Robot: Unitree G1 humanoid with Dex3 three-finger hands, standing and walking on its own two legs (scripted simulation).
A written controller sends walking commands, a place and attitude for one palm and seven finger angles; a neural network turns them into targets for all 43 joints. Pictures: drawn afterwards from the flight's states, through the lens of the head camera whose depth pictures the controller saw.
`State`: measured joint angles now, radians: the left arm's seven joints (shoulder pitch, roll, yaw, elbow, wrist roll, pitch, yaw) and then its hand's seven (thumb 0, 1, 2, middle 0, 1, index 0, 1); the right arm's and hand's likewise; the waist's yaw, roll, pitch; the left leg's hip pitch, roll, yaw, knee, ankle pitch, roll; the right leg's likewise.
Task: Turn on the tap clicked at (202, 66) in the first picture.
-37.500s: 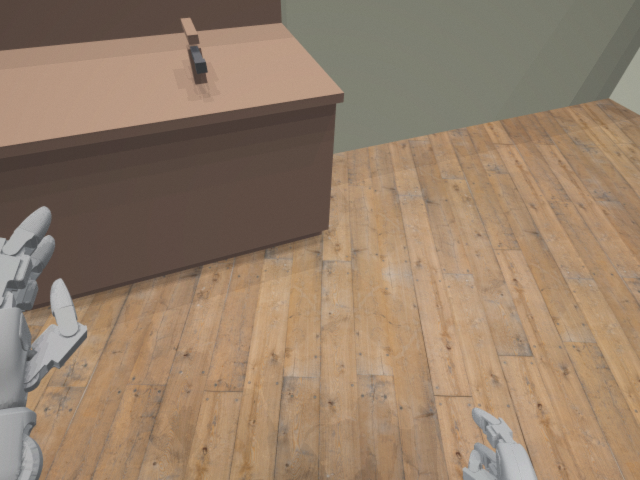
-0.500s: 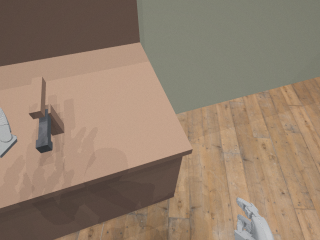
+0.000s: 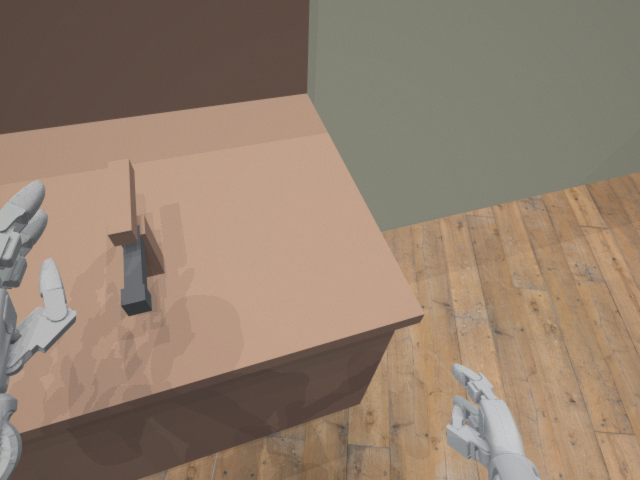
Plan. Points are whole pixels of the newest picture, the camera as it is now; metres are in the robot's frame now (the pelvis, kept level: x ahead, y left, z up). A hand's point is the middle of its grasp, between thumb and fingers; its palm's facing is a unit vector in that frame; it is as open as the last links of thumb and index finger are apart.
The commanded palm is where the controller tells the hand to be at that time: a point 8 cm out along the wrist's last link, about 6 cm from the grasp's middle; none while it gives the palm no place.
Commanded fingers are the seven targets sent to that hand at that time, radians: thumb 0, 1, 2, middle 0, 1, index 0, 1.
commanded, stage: come to a stop and stand still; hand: left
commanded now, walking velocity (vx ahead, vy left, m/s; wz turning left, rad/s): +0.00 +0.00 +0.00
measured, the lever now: (136, 300) +0.31 +0.26 +0.03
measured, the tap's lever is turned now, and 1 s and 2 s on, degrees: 0 0 0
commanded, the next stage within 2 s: look again from close up in 0.66 s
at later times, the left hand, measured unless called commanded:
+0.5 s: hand (32, 341) +0.20 +0.27 +0.15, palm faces +0.33 -0.85 -0.42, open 7.5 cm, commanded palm +0.14 +0.30 +0.17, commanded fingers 0.00 0.90 0.90 -0.20 -0.30 -0.20 -0.30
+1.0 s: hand (49, 352) +0.19 +0.25 +0.15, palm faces +0.33 -0.85 -0.40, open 7.5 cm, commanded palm +0.13 +0.29 +0.17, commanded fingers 0.00 0.90 0.90 -0.20 -0.30 -0.20 -0.30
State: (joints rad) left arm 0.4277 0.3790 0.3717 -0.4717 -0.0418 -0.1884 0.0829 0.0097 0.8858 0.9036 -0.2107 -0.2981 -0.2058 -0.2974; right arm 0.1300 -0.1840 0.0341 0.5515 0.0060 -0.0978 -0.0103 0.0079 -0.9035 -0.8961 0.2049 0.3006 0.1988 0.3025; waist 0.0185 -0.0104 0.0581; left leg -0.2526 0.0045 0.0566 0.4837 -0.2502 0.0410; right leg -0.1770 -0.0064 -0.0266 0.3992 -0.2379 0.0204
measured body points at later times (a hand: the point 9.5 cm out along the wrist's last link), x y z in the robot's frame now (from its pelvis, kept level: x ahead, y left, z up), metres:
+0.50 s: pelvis -0.02 +0.02 +0.00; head +0.01 +0.04 +0.45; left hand +0.17 +0.31 +0.18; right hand +0.15 -0.20 -0.08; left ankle +0.00 +0.09 -0.74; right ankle -0.02 -0.13 -0.74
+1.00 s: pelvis -0.02 +0.01 +0.00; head +0.00 +0.02 +0.45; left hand +0.17 +0.29 +0.18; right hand +0.16 -0.22 -0.07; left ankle +0.00 +0.09 -0.74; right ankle -0.02 -0.14 -0.74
